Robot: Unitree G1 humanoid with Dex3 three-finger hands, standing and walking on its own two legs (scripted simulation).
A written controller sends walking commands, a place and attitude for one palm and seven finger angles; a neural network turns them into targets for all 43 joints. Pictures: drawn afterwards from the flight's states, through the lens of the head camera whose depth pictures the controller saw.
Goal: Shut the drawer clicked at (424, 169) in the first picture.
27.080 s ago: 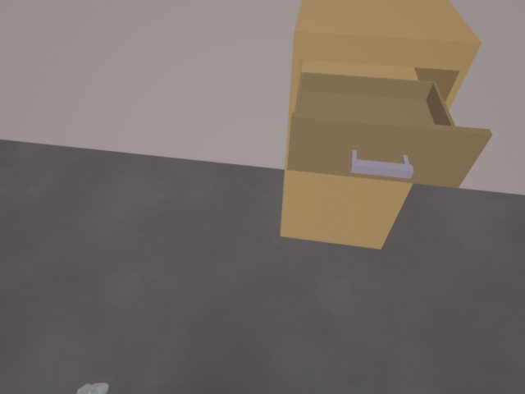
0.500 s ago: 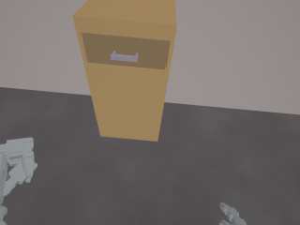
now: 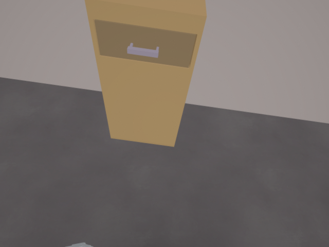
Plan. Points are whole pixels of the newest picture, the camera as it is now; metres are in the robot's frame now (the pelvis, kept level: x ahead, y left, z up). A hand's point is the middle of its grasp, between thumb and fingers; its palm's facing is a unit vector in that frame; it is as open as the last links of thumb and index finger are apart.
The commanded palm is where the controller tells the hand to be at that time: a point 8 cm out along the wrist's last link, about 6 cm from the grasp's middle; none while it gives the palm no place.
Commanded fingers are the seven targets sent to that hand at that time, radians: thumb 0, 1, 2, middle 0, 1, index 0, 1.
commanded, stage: let the arm hang, fingers relaxed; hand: left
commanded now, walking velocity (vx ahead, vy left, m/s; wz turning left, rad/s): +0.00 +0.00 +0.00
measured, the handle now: (143, 49) +0.86 +0.13 +0.00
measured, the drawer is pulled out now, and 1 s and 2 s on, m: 0.00 0.00 0.00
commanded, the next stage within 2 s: look to check the result in 0.74 s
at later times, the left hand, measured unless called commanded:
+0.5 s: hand out of the picture -0.03 +0.17 -0.17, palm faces +0.00 -0.99 -0.17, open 7.2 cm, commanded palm none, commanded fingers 0.00 0.90 0.90 -0.20 -0.30 -0.20 -0.30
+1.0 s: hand out of the picture -0.03 +0.15 -0.17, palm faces +0.00 -0.99 -0.17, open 7.4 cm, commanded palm none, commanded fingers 0.00 0.90 0.90 -0.20 -0.30 -0.20 -0.30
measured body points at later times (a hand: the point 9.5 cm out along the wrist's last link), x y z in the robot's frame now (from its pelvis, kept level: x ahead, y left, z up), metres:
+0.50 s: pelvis -0.01 +0.01 +0.01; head -0.01 +0.00 +0.46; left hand -0.03 +0.22 -0.15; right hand -0.04 -0.20 -0.16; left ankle +0.01 +0.10 -0.74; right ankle -0.01 -0.10 -0.74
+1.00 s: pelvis -0.01 -0.01 +0.01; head -0.01 -0.01 +0.46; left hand -0.02 +0.20 -0.15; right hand -0.05 -0.21 -0.16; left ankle +0.01 +0.10 -0.74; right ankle -0.01 -0.10 -0.74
